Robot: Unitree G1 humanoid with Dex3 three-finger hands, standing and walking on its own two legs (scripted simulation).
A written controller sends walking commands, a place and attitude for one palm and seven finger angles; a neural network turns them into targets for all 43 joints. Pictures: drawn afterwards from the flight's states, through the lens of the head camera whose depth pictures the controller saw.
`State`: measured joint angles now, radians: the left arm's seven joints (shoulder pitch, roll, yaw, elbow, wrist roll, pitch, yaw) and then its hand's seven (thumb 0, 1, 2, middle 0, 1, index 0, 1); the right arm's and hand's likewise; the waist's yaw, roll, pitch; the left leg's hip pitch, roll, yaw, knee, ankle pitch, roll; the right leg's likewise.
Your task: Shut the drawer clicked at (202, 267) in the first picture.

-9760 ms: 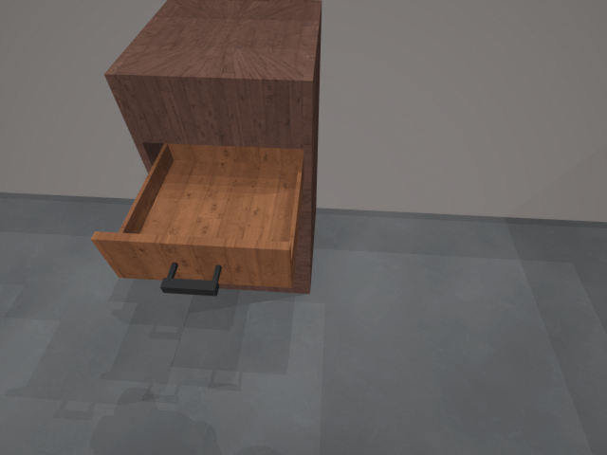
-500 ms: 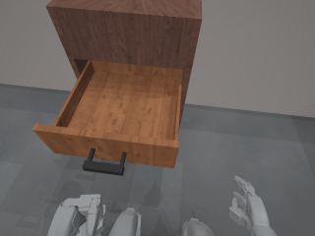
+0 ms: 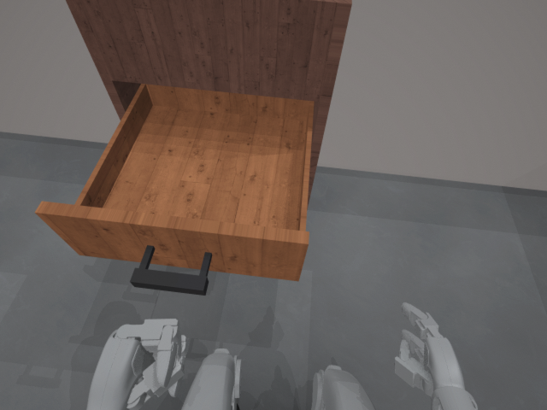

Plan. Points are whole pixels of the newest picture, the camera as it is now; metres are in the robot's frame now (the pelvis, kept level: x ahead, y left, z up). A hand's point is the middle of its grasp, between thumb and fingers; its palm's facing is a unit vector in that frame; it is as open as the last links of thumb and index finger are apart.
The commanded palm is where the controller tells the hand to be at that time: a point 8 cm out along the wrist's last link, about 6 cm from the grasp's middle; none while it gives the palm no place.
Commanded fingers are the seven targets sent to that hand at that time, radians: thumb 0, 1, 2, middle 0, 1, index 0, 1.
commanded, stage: bring the fist close to the handle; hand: left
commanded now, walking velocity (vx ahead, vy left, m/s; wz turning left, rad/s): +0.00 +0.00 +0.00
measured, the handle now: (174, 268) +0.32 +0.18 -0.01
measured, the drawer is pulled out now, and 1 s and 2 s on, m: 0.30 0.30 0.23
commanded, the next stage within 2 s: push the drawer shut in 0.98 s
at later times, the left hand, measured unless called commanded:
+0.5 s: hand (190, 341) +0.22 +0.13 +0.00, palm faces -0.09 -1.00 +0.00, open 3.3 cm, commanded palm +0.20 +0.18 -0.01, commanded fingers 0.00 0.90 0.90 -1.40 -1.60 -1.40 -1.60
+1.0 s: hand (196, 333) +0.23 +0.12 -0.01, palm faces -0.09 -1.00 +0.00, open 3.3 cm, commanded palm +0.21 +0.18 -0.01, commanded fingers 0.00 0.90 0.90 -1.40 -1.60 -1.40 -1.60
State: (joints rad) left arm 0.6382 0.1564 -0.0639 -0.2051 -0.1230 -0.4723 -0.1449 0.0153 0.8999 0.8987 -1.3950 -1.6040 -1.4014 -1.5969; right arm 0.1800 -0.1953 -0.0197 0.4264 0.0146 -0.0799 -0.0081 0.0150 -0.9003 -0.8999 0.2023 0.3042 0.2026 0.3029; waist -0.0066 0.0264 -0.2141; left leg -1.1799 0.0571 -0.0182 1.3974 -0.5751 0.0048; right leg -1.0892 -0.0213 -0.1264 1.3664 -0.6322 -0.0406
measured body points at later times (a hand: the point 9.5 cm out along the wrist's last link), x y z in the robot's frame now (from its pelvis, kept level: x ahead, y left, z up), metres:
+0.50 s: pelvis +0.00 +0.01 -0.03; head +0.10 +0.03 +0.41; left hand +0.21 +0.18 +0.00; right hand +0.21 -0.22 -0.11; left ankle +0.05 +0.12 -0.60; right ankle +0.02 -0.10 -0.60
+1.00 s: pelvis +0.00 +0.01 -0.04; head +0.12 +0.03 +0.40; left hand +0.23 +0.18 -0.01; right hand +0.20 -0.22 -0.12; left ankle +0.05 +0.12 -0.60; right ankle +0.02 -0.10 -0.60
